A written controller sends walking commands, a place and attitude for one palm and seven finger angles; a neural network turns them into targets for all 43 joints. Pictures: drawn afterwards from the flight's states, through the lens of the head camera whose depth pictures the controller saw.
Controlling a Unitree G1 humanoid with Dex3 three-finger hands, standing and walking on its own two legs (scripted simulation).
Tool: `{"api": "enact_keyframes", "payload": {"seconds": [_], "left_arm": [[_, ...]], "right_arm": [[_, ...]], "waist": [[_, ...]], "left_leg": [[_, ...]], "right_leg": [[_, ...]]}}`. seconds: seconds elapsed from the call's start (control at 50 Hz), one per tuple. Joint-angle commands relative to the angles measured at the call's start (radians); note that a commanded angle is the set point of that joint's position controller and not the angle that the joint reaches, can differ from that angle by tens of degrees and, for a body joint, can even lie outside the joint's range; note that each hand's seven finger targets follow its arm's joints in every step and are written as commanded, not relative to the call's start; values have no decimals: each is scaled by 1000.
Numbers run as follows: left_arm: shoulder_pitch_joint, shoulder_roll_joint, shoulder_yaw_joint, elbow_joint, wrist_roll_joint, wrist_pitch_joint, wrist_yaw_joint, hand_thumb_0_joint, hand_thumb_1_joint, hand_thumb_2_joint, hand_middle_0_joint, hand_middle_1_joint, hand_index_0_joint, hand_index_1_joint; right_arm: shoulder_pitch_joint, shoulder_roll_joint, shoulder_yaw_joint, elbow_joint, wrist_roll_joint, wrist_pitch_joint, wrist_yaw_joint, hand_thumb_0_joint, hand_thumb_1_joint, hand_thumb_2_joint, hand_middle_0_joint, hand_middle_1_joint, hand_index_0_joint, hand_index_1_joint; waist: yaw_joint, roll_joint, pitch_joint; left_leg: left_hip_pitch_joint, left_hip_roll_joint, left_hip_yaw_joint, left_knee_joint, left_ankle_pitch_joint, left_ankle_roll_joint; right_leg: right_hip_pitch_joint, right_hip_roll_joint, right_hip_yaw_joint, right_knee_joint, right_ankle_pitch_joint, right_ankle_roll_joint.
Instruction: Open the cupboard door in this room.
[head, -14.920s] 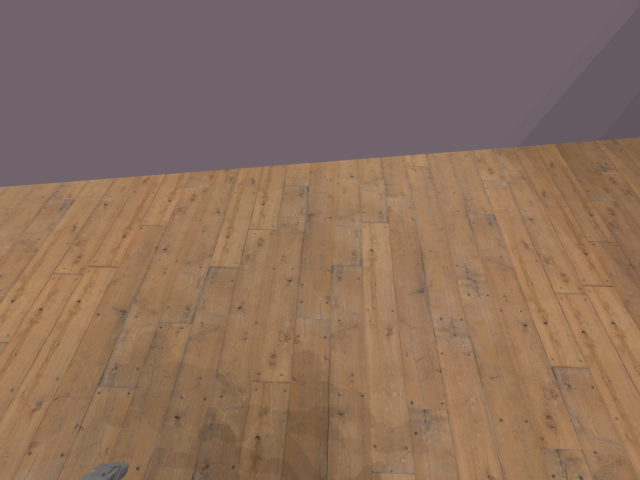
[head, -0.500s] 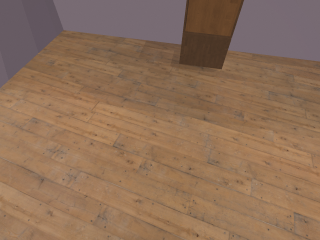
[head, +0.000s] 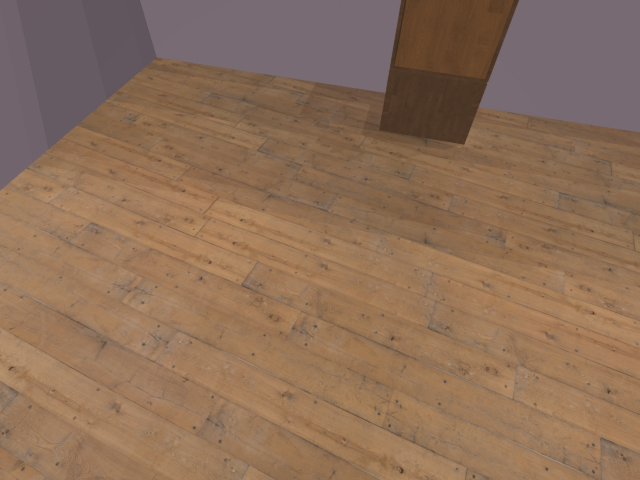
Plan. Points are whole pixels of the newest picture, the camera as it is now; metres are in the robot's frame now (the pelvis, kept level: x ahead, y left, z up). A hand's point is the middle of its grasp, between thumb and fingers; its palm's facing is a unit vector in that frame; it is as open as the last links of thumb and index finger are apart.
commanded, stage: stand and wait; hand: left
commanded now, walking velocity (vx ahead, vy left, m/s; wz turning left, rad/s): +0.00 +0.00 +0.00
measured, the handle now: out of the picture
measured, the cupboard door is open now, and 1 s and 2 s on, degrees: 0 0 0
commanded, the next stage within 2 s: turn or walk to find it in 0.60 s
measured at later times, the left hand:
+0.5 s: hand out of the picture +0.00 +0.18 -0.17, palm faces +0.00 -0.98 -0.18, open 7.4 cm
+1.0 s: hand out of the picture +0.04 +0.21 -0.18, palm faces +0.09 -0.97 -0.23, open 7.4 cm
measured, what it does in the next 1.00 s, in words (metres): stands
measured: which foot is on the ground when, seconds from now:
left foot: down 0.00-1.00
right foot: down 0.00-0.98, up 1.00-1.00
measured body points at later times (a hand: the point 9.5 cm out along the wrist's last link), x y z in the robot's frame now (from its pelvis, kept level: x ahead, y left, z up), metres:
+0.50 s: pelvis +0.00 +0.00 +0.01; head +0.01 +0.01 +0.46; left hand +0.00 +0.23 -0.15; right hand +0.01 -0.23 -0.15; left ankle +0.01 +0.13 -0.73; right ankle +0.00 -0.12 -0.73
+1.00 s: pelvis +0.00 +0.01 -0.01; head +0.03 +0.02 +0.44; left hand +0.04 +0.26 -0.16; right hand +0.04 -0.23 -0.16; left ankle +0.01 +0.13 -0.73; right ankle +0.00 -0.12 -0.73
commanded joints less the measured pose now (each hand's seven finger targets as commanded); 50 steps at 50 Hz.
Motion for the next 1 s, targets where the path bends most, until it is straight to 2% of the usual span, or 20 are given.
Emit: {"api": "enact_keyframes", "payload": {"seconds": [0.0, 0.04, 0.12, 0.16, 0.22, 0.38, 0.48, 0.54, 0.62, 0.68, 0.74, 0.8, 0.84, 0.86, 0.88, 0.9, 0.92, 0.94, 0.96, 0.98], "left_arm": [[20, 98, 13, -52, -5, -10, 7, 0, 900, 900, -200, -300, -200, -300], [53, 78, 0, -34, -5, -10, 7, 0, 900, 900, -200, -300, -200, -300], [76, 93, -8, -2, -3, -20, 6, 0, 900, 900, -200, -300, -200, -300], [70, 100, -8, 3, -4, -22, 6, 0, 900, 900, -200, -300, -200, -300], [62, 104, -11, 5, -5, -25, 5, 0, 900, 900, -200, -300, -200, -300], [86, 107, -15, 26, -5, -35, 5, 0, 900, 900, -200, -300, -200, -300], [84, 118, -14, 27, -5, -38, 5, 0, 900, 900, -200, -300, -200, -300], [77, 127, -11, 26, -6, -42, 4, 0, 900, 900, -200, -300, -200, -300], [78, 105, -10, 24, -7, -33, 7, 0, 900, 900, -200, -300, -200, -300], [73, 108, 0, 6, -7, -19, 10, 0, 900, 900, -200, -300, -200, -300], [64, 130, 14, -19, -6, -15, 12, 0, 900, 900, -200, -300, -200, -300], [51, 158, 29, -50, -2, -11, 12, 0, 900, 900, -200, -300, -200, -300], [20, 179, 39, -76, 1, -9, 12, 0, 900, 900, -200, -300, -200, -300], [-3, 182, 42, -91, 3, -8, 13, 0, 900, 900, -200, -300, -200, -300], [-21, 184, 45, -106, 4, -6, 12, 0, 900, 900, -200, -300, -200, -300], [-37, 177, 46, -117, 3, -3, 11, 0, 900, 900, -200, -300, -200, -300], [-44, 160, 44, -130, 2, 2, 8, 0, 900, 900, -200, -300, -200, -300], [-53, 132, 41, -140, -3, 5, 6, 0, 900, 900, -200, -300, -200, -300], [-71, 120, 35, -158, -2, 6, 5, 0, 900, 900, -200, -300, -200, -300], [-81, 115, 34, -170, 1, 6, 7, 0, 900, 900, -200, -300, -200, -300]], "right_arm": [[30, -120, -16, -55, -6, -30, -7, 0, -900, -900, 200, 300, 200, 300], [6, -137, -16, -56, -2, -36, -11, 0, -900, -900, 200, 300, 200, 300], [15, -112, -8, -40, 1, -39, -11, 0, -900, -900, 200, 300, 200, 300], [28, -103, -5, -33, 1, -36, -9, 0, -900, -900, 200, 300, 200, 300], [43, -101, 0, -25, 0, -38, -8, 0, -900, -900, 200, 300, 200, 300], [41, -112, 2, -10, 4, -47, -11, 0, -900, -900, 200, 300, 200, 300], [36, -125, 0, -4, 5, -48, -13, 0, -900, -900, 200, 300, 200, 300], [39, -135, -1, -1, 4, -52, -14, 0, -900, -900, 200, 300, 200, 300], [43, -108, 3, -1, 2, -47, -12, 0, -900, -900, 200, 300, 200, 300], [45, -109, -1, -16, 0, -35, -9, 0, -900, -900, 200, 300, 200, 300], [37, -116, -9, -40, -3, -27, -5, 0, -900, -900, 200, 300, 200, 300], [35, -115, -18, -69, -5, -19, -2, 0, -900, -900, 200, 300, 200, 300], [50, -114, -26, -82, -6, -13, 0, 0, -900, -900, 200, 300, 200, 300], [64, -118, -29, -91, -6, -11, 1, 0, -900, -900, 200, 300, 200, 300], [65, -117, -32, -94, -8, -11, 4, 0, -900, -900, 200, 300, 200, 300], [66, -125, -34, -103, -9, -12, 5, 0, -900, -900, 200, 300, 200, 300], [64, -145, -36, -113, -12, -14, 7, 0, -900, -900, 200, 300, 200, 300], [68, -182, -43, -123, -17, -19, 6, 0, -900, -900, 200, 300, 200, 300], [79, -219, -52, -130, -16, -25, 0, 0, -900, -900, 200, 300, 200, 300], [93, -225, -56, -127, -16, -29, -9, 0, -900, -900, 200, 300, 200, 300]], "waist": [[1, 109, -25], [21, 129, -26], [16, 29, -14], [7, 2, 3], [-2, 2, 15], [0, 16, 3], [1, 5, 30], [-1, 13, 10], [2, 24, 18], [7, 28, 25], [10, -3, -6], [12, -74, -23], [-1, -115, -43], [-12, -101, -52], [-16, -80, -53], [-22, -35, -40], [-24, 45, -18], [-35, 203, 0], [-39, 286, 3], [-49, 291, -26]], "left_leg": [[-26, 127, -138, -179, 160, 56], [-53, 154, -183, -241, 128, 80], [-43, 99, -96, -200, 116, 46], [-21, 84, -67, -189, 89, 34], [-5, 82, -59, -206, 87, 31], [45, 86, -38, -215, 128, 31], [49, 85, -32, -225, 110, 32], [61, 87, -30, -223, 129, 31], [33, 89, -32, -216, 140, 29], [-41, 89, -52, -190, 139, 31], [-81, 77, -51, -131, 154, 30], [-113, 52, -14, -26, 123, 23], [-89, 47, 17, 63, 94, 15], [-85, 53, 14, 81, 95, 14], [-77, 61, 0, 70, 110, 17], [-72, 79, -40, 26, 135, 29], [-89, 111, -127, -51, 146, 52], [-115, 171, -311, -190, 160, 94], [-73, 239, -464, -277, 222, 160], [4, 266, -504, -286, 292, 211]], "right_leg": [[17, -58, 57, -65, 14, 7], [68, -32, 52, -59, 36, 22], [98, -72, 96, -146, 84, 7], [62, -84, 114, -181, 29, -2], [48, -80, 118, -196, 17, -1], [60, -78, 122, -217, 66, -3], [49, -76, 132, -234, 50, -7], [65, -74, 133, -231, 72, -11], [73, -76, 116, -206, 81, -5], [81, -80, 96, -163, 49, 0], [94, -110, 99, -145, 50, -10], [79, -182, 122, -161, 38, -46], [43, -243, 136, -169, 43, -81], [32, -251, 126, -149, 54, -87], [15, -243, 100, -115, 59, -80], [-19, -209, 65, -67, 29, -58], [-54, -143, 26, 4, -40, -24], [-75, -39, -12, 151, -88, 20], [-145, 23, 15, 307, -197, 35], [-220, 17, 89, 425, -277, 29]]}}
